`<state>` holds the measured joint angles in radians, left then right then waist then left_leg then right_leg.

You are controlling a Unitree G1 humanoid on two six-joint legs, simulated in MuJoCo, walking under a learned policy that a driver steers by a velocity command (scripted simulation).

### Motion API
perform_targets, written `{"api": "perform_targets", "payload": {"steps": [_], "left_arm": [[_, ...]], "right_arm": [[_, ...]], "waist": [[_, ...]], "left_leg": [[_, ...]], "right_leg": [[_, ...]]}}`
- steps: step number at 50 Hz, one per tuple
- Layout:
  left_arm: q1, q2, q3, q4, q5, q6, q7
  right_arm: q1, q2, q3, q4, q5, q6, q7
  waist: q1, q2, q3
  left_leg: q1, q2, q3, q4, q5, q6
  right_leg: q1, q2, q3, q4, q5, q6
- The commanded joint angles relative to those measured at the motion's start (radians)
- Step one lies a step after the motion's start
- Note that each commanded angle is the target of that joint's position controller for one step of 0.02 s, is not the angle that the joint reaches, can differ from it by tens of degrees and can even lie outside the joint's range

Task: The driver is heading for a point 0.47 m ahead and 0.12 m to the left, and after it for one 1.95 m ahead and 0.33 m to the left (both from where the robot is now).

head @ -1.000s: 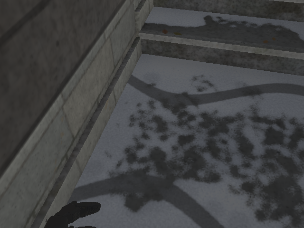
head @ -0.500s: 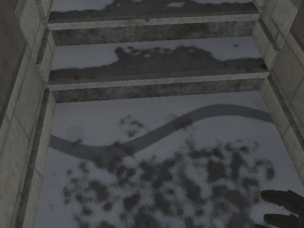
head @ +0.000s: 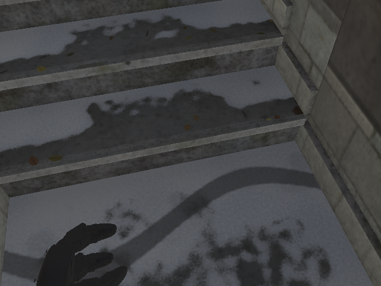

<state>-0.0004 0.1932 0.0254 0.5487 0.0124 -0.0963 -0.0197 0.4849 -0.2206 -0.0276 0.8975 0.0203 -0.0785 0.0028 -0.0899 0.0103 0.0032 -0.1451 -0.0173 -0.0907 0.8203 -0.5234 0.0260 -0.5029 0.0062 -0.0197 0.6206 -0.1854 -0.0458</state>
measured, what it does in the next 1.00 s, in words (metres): walks ahead, turning left: left foot, then right foot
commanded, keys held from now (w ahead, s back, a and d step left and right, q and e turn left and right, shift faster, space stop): w+q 0.60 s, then w+e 0.40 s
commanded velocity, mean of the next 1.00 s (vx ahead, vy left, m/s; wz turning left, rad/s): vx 0.50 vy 0.00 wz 0.26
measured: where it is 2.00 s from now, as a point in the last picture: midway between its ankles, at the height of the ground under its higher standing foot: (132, 111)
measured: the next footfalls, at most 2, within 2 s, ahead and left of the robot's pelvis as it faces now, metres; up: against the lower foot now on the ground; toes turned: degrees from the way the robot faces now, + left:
left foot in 0.48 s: +0.37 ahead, +0.17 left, +0.00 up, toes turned +18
right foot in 1.00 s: +0.73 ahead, +0.06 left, +0.00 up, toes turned +16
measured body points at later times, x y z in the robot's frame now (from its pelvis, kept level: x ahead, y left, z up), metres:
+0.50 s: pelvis +0.26 +0.05 +0.00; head +0.29 +0.07 +0.45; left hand +0.22 +0.33 -0.13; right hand +0.53 -0.13 -0.09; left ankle +0.33 +0.16 -0.72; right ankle +0.10 -0.11 -0.70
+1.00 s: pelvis +0.56 +0.10 +0.00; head +0.58 +0.11 +0.45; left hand +0.66 +0.40 -0.09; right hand +0.70 -0.16 -0.12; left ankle +0.34 +0.16 -0.71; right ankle +0.69 +0.05 -0.72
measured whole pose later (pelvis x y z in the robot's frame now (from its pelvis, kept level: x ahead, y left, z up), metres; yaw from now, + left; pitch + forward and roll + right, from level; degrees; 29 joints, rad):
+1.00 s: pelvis +0.56 +0.10 +0.00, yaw +17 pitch +1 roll +1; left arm 0.11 0.29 0.03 0.73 -0.01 -0.09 -0.05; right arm 0.33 -0.31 -0.05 0.80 -0.02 -0.05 -0.04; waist -0.02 -0.02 0.01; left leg 0.05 -0.01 0.04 0.51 -0.49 0.01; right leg -0.49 0.01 -0.03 0.60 -0.11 -0.06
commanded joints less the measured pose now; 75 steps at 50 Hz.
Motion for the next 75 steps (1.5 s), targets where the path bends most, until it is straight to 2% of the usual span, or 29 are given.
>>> {"api": "perform_targets", "payload": {"steps": [1, 3, 8, 18, 21, 23, 24, 25, 26, 27, 28, 30, 33, 40, 45, 48, 50, 51, 52, 53, 55, 58, 61, 62, 64, 69, 73, 74, 75], "left_arm": [[0.411, 0.176, 0.073, 0.049, -0.003, -0.011, 0.019], [0.277, 0.11, 0.054, 0.056, -0.012, -0.026, 0.011], [0.234, 0.141, 0.07, 0.129, 0.005, -0.047, 0.013], [0.34, 0.232, 0.098, 0.222, -0.013, -0.025, 0.03], [0.319, 0.271, 0.105, 0.241, -0.028, -0.007, 0.033], [0.276, 0.287, 0.102, 0.241, -0.047, 0.007, 0.042], [0.271, 0.279, 0.091, 0.23, -0.046, 0.003, 0.044], [0.339, 0.178, 0.053, 0.164, 0.008, -0.015, 0.031], [0.34, 0.169, 0.041, 0.172, 0.004, -0.056, 0.017], [0.198, 0.227, 0.058, 0.116, -0.038, -0.068, 0.009], [0.156, 0.226, 0.054, 0.097, -0.04, -0.073, 0.015], [0.158, 0.216, 0.058, 0.105, -0.002, -0.065, 0.038], [0.224, 0.189, 0.054, 0.129, -0.004, -0.031, 0.028], [0.007, 0.161, 0.028, 0.096, -0.015, -0.013, -0.008], [-0.035, 0.169, 0.022, 0.086, -0.027, 0.004, -0.024], [0.142, 0.24, 0.055, 0.124, -0.022, -0.001, -0.026], [0.504, 0.296, 0.093, 0.237, -0.024, -0.001, -0.02], [0.443, 0.4, 0.092, 0.22, -0.016, -0.006, -0.026], [0.425, 0.346, 0.091, 0.165, -0.007, -0.001, -0.024], [0.386, 0.283, 0.084, 0.147, -0.005, -0.008, -0.014], [0.264, 0.246, 0.058, 0.114, -0.017, 0.003, -0.004], [0.275, 0.214, 0.043, 0.13, -0.01, 0.016, 0.004], [0.352, 0.229, 0.045, 0.15, -0.035, 0.037, 0.035], [0.418, 0.222, 0.043, 0.178, -0.031, 0.054, 0.045], [0.525, 0.172, 0.018, 0.214, -0.026, 0.076, 0.051], [0.609, 0.15, 0.0, 0.279, -0.025, 0.099, 0.055], [0.547, 0.19, 0.014, 0.299, -0.068, 0.11, 0.087], [0.41, 0.208, 0.014, 0.273, -0.051, 0.109, 0.091], [0.42, 0.28, 0.038, 0.273, -0.053, 0.102, 0.09]], "right_arm": [[-0.045, -0.143, -0.037, -0.099, 0.035, -0.027, -0.007], [-0.137, -0.122, -0.047, -0.126, -0.007, -0.006, -0.027], [-0.144, -0.069, -0.054, -0.151, -0.013, 0.045, -0.021], [-0.47, -0.077, -0.031, -0.259, -0.007, 0.023, 0.043], [-0.45, -0.115, -0.05, -0.297, -0.019, 0.042, 0.051], [-0.264, -0.183, -0.088, -0.263, -0.01, 0.056, 0.04], [-0.083, -0.256, -0.121, -0.21, -0.006, 0.07, 0.019], [-0.049, -0.388, -0.145, -0.213, -0.017, 0.073, 0.005], [-0.045, -0.323, -0.117, -0.238, -0.022, 0.051, 0.012], [-0.069, -0.257, -0.096, -0.239, -0.018, 0.033, 0.02], [-0.132, -0.215, -0.085, -0.244, -0.013, 0.024, 0.019], [-0.231, -0.166, -0.07, -0.258, -0.007, 0.025, 0.007], [-0.244, -0.182, -0.057, -0.255, -0.023, 0.014, -0.001], [-0.169, -0.218, -0.049, -0.186, -0.031, 0.004, -0.033], [-0.152, -0.21, -0.046, -0.147, -0.036, 0.007, -0.023], [-0.219, -0.236, -0.052, -0.165, -0.03, 0.011, -0.042], [-0.287, -0.235, -0.049, -0.206, -0.043, 0.014, -0.054], [-0.121, -0.038, 0.012, -0.237, -0.087, -0.013, -0.03], [-0.071, -0.132, 0.005, -0.226, -0.045, -0.05, -0.009], [-0.205, -0.207, -0.016, -0.246, -0.006, -0.07, -0.006], [-0.305, -0.207, -0.019, -0.273, -0.046, -0.057, -0.029], [-0.249, -0.117, -0.007, -0.303, -0.053, -0.012, -0.03], [-0.284, -0.09, 0.008, -0.344, -0.052, 0.002, -0.025], [-0.335, -0.02, 0.026, -0.355, -0.05, 0.008, -0.019], [-0.365, -0.006, 0.044, -0.399, -0.01, 0.0, -0.002], [-0.615, 0.087, 0.113, -0.54, -0.017, -0.039, 0.019], [-0.694, 0.075, 0.13, -0.654, -0.08, -0.04, 0.005], [-0.516, 0.053, 0.104, -0.604, -0.061, -0.046, -0.006], [-0.355, -0.071, 0.055, -0.557, -0.053, -0.051, -0.016]], "waist": [[0.209, -0.178, -0.224], [0.135, -0.062, -0.084], [0.052, -0.062, -0.008], [0.179, -0.052, 0.094], [0.137, -0.079, 0.031], [0.014, -0.132, -0.079], [-0.074, -0.098, -0.176], [0.0, 0.198, -0.242], [0.003, 0.197, -0.415], [-0.033, 0.148, -0.287], [0.003, 0.097, -0.173], [0.074, 0.012, -0.081], [0.118, 0.006, -0.063], [0.034, 0.075, 0.012], [0.024, 0.142, 0.061], [0.136, 0.171, -0.036], [0.323, 0.014, -0.143], [0.116, -0.416, -0.182], [0.164, -0.322, -0.385], [0.2, -0.196, -0.248], [0.128, 0.042, -0.08], [0.063, -0.049, -0.067], [0.08, -0.043, -0.063], [0.11, -0.104, -0.073], [0.135, -0.098, -0.048], [0.185, -0.099, 0.149], [0.121, -0.117, 0.027], [-0.01, -0.259, -0.094], [-0.071, -0.305, -0.234]], "left_leg": [[-0.697, 0.027, -0.082, 0.548, 0.012, 0.009], [-0.612, 0.114, -0.032, 0.444, 0.151, -0.001], [-0.561, 0.148, -0.041, 0.362, 0.321, -0.017], [-0.533, 0.119, 0.116, -0.117, 0.533, 0.013], [-0.464, 0.053, 0.175, -0.169, 0.391, 0.076], [-0.203, -0.024, 0.212, -0.238, 0.346, 0.134], [0.106, -0.027, 0.138, -0.289, 0.402, 0.175], [0.508, 0.251, -0.357, -0.307, 0.364, 0.344], [0.56, 0.384, -0.755, -0.501, 0.255, 0.439], [0.496, 0.334, -0.611, -0.548, 0.311, 0.366], [0.362, 0.283, -0.425, -0.527, 0.441, 0.308], [0.136, 0.206, -0.282, -0.56, 0.54, 0.26], [0.023, 0.213, -0.197, -0.596, 0.733, 0.264], [-0.007, 0.163, -0.002, -0.645, 0.561, 0.154], [0.164, 0.249, 0.041, -0.591, 0.649, 0.127], [0.168, 0.217, 0.107, -0.347, 1.204, 0.074], [-0.114, 0.121, 0.146, 0.192, 1.059, 0.013], [-0.537, -0.059, 0.113, 0.623, -0.056, -0.048], [-0.639, -0.062, -0.061, 0.743, -0.041, -0.034], [-0.727, -0.009, -0.054, 0.72, 0.073, -0.021], [-0.626, 0.076, -0.026, 0.58, 0.195, -0.032], [-0.58, 0.066, 0.045, 0.669, 0.184, -0.073], [-0.79, 0.077, 0.067, 0.803, 0.224, -0.102], [-0.941, 0.046, 0.118, 1.058, 0.142, -0.123], [-1.16, 0.073, 0.091, 1.191, 0.102, -0.107], [-1.541, 0.074, 0.139, 1.365, -0.005, -0.083], [-0.769, 0.095, 0.284, 0.702, 0.26, -0.043], [-0.466, 0.055, 0.282, 0.624, 0.295, 0.002], [-0.296, -0.029, 0.293, 0.543, 0.203, 0.01]], "right_leg": [[0.763, -0.407, 0.626, -0.275, 0.036, -0.23], [0.478, -0.32, 0.373, -0.332, 0.201, -0.176], [0.275, -0.267, 0.13, -0.456, 0.223, -0.148], [0.458, -0.247, -0.13, -0.456, 0.345, -0.094], [0.588, -0.283, -0.16, -0.313, 0.769, -0.073], [0.584, -0.264, -0.193, -0.051, 1.001, -0.046], [0.417, -0.214, -0.198, 0.196, 0.833, -0.002], [-0.1, -0.045, -0.181, 0.623, 0.026, 0.067], [-0.226, 0.032, 0.091, 0.803, -0.418, 0.063], [-0.321, -0.011, 0.146, 0.808, -0.333, 0.041], [-0.322, -0.056, 0.113, 0.705, -0.235, 0.029], [-0.204, -0.111, 0.096, 0.563, -0.116, 0.056], [-0.132, -0.125, 0.076, 0.451, -0.064, 0.094], [-0.099, -0.087, 0.04, 0.066, 0.357, 0.089], [-0.153, -0.058, 0.028, 0.069, 0.165, 0.028], [0.105, 0.029, -0.048, 0.051, 0.059, -0.033], [0.546, 0.022, 0.034, -0.079, 0.238, -0.099], [0.785, -0.234, 0.505, -0.071, 0.452, -0.254], [0.897, -0.335, 0.852, -0.288, 0.178, -0.369], [0.804, -0.301, 0.752, -0.322, 0.009, -0.327], [0.449, -0.247, 0.568, -0.349, 0.12, -0.256], [0.295, -0.178, 0.441, -0.333, 0.396, -0.268], [0.311, -0.147, 0.381, -0.306, 0.368, -0.247], [0.386, -0.159, 0.426, -0.293, 0.307, -0.272], [0.491, -0.181, 0.491, -0.278, 0.065, -0.261], [0.572, -0.205, 0.511, -0.284, 0.116, -0.195], [0.121, -0.181, 0.417, -0.652, 0.231, -0.191], [0.152, -0.163, 0.302, -0.578, 0.837, -0.162], [0.32, -0.14, 0.261, -0.407, 1.404, -0.132]]}}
